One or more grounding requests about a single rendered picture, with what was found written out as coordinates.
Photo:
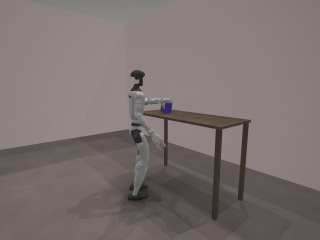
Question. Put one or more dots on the robot left forearm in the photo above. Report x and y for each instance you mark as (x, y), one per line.
(156, 100)

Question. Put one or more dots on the left robot hand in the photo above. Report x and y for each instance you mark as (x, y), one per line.
(168, 101)

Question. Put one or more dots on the robot torso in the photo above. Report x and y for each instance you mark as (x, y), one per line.
(135, 126)

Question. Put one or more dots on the sponge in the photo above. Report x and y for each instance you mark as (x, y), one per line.
(168, 108)

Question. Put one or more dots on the right robot foot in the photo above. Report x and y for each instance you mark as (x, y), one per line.
(139, 196)

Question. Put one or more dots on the robot right forearm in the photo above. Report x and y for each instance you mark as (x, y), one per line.
(145, 125)

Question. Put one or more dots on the table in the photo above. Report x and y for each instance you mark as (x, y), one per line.
(215, 122)

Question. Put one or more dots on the robot left upper arm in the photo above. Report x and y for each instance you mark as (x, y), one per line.
(146, 101)

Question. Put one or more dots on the robot right upper arm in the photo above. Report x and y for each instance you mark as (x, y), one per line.
(139, 96)

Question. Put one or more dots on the right robot hand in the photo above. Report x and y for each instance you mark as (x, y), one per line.
(156, 139)

